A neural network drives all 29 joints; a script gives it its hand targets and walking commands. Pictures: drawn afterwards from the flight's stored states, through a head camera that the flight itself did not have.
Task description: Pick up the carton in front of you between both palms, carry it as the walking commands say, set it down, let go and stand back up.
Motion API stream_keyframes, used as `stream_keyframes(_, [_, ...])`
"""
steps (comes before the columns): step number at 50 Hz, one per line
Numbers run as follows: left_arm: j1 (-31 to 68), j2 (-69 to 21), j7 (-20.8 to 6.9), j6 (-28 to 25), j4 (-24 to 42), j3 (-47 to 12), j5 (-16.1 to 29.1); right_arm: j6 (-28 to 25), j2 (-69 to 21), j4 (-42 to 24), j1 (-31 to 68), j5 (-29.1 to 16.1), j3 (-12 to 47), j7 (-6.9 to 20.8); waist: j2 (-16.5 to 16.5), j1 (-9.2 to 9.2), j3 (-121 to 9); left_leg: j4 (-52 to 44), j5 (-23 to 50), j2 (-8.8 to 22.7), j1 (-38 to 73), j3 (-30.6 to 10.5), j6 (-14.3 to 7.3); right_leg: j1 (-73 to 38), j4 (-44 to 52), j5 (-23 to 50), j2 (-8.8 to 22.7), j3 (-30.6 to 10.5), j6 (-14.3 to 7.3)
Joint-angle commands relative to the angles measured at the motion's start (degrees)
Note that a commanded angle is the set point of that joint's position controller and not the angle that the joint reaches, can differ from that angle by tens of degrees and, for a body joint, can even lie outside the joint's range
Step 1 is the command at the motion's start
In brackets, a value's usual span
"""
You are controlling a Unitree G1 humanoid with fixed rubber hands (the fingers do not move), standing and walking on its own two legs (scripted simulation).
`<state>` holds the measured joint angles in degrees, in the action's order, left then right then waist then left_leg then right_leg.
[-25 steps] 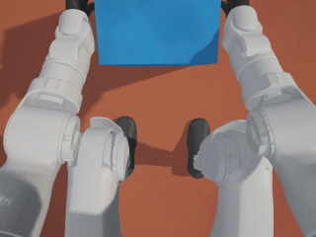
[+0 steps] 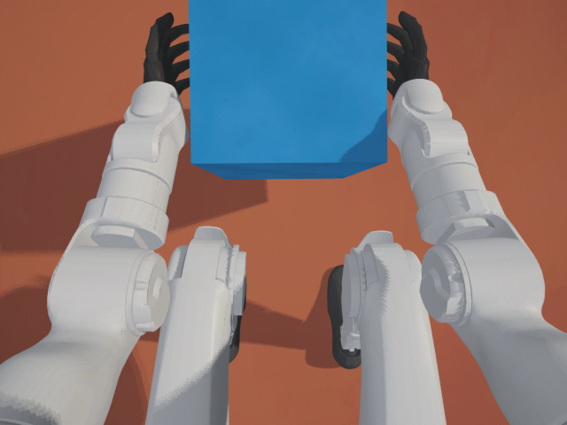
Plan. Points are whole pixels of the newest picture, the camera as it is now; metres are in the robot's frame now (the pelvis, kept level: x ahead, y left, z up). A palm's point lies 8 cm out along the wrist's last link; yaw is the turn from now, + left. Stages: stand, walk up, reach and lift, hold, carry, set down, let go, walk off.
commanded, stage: reach and lift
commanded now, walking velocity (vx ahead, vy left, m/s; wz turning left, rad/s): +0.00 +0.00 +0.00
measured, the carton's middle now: (285, 102) +0.52 +0.02 -0.16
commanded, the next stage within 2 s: none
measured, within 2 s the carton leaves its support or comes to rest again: neither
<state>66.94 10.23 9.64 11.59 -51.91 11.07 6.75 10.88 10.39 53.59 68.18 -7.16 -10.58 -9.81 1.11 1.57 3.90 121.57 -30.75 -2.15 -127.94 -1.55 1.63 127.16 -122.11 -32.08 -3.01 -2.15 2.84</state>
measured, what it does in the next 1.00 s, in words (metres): rises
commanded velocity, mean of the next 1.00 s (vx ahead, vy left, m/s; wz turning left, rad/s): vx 0.00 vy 0.00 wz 0.00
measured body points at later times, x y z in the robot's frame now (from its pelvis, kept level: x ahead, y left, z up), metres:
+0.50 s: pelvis +0.02 -0.01 +0.13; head +0.25 +0.00 +0.51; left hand +0.48 +0.17 +0.07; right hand +0.50 -0.13 +0.07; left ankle +0.12 +0.12 -0.35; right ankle +0.12 -0.12 -0.35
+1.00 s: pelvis +0.06 +0.00 +0.27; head +0.18 +0.01 +0.70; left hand +0.44 +0.17 +0.23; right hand +0.45 -0.14 +0.23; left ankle +0.12 +0.12 -0.35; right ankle +0.11 -0.12 -0.35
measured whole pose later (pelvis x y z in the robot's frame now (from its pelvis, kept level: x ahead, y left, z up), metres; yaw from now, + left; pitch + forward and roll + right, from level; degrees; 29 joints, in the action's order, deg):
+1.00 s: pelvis +0.06 +0.00 +0.27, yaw +1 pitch +26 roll +0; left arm 30.7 -5.5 2.0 19.5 -33.5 20.2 -10.3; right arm 18.3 -6.0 35.2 31.6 10.0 -21.1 -3.1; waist 0.8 0.7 -12.7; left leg 69.2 -25.5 -2.2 -70.0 -3.2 0.9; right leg 69.0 -69.7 -26.9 -2.9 -3.1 0.8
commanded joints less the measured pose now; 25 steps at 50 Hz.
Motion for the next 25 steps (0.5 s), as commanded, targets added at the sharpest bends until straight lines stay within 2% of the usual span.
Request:
stream_keyframes(1, [35.09,-64.85,-17.59,1.97,13.28,-17.90,-1.56,2.21,-67.09,-11.66,33.54,2.51,16.86,17.34,-0.39,0.94,-65.88,-15.78,10.24,-6.91,35.72,6.68,-0.69,-28.90,15.32,8.00,-6.92,7.16,-2.42])
stream_keyframes(5, [32.47,-65.22,-20.03,5.22,7.05,-11.32,-7.89,4.98,-65.20,-4.29,28.91,11.24,7.02,18.42,-2.30,-1.14,-56.51,-20.99,3.00,-6.74,31.11,5.98,-0.62,-26.05,20.83,2.51,-6.89,6.65,-3.50])
stream_keyframes(7, [31.94,-65.42,-20.49,5.72,6.15,-9.60,-9.80,5.41,-65.78,-4.03,29.35,12.84,5.57,18.63,-2.32,-0.67,-57.26,-22.93,2.81,-6.83,32.64,5.89,-0.75,-26.56,23.12,2.16,-7.05,6.40,-3.49])
stream_keyframes(11, [30.66,-66.54,-20.81,6.02,7.14,-8.89,-11.31,5.94,-68.85,-6.78,30.59,11.98,8.37,18.85,0.15,1.39,-64.24,-25.81,4.75,-7.05,36.65,6.19,-1.15,-33.34,26.91,3.99,-7.43,5.58,-2.50])
stream_keyframes(19, [25.08,-70.84,-21.58,8.00,13.68,-16.83,-8.40,7.85,-73.96,-12.93,24.40,9.09,16.27,19.11,0.94,1.17,-73.14,-31.25,11.20,-7.32,47.37,5.90,-0.53,-44.60,32.75,9.88,-7.76,5.35,-1.55])
stream_keyframes(25, [19.11,-72.83,-21.54,8.80,17.27,-22.00,-6.47,8.63,-76.34,-16.23,18.37,6.86,21.42,19.43,0.16,1.07,-72.66,-35.71,15.40,-7.51,55.14,4.90,-0.15,-50.34,37.13,13.84,-7.85,4.67,-1.17])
